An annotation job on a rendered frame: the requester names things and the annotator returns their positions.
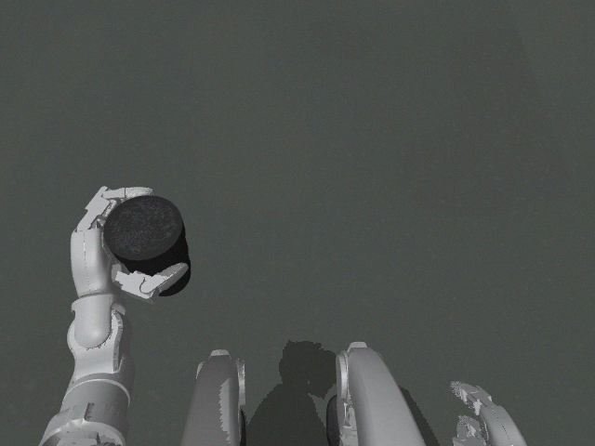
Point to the left robot hand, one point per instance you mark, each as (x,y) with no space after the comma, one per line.
(95,269)

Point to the cup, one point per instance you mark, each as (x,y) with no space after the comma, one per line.
(147,234)

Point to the right robot hand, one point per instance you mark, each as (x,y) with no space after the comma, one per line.
(496,427)

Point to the left robot arm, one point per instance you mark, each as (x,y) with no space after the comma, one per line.
(94,408)

